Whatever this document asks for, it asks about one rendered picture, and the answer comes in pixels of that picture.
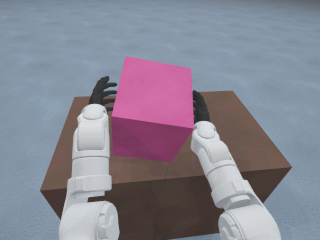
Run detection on pedestal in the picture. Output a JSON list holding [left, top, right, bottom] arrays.
[[40, 90, 292, 240]]

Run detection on carton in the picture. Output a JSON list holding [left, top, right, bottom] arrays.
[[111, 56, 194, 163]]

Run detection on robot right hand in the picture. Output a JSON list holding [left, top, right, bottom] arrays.
[[192, 90, 210, 124]]

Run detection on robot left hand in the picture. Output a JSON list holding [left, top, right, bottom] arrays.
[[88, 76, 117, 112]]

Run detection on robot right forearm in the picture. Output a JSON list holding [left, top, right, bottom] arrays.
[[190, 121, 282, 240]]

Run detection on robot left forearm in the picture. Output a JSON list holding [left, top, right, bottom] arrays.
[[58, 104, 112, 240]]

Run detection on right robot upper arm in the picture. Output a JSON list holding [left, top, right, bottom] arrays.
[[218, 204, 281, 240]]

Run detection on left robot upper arm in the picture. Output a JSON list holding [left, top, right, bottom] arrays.
[[59, 201, 120, 240]]

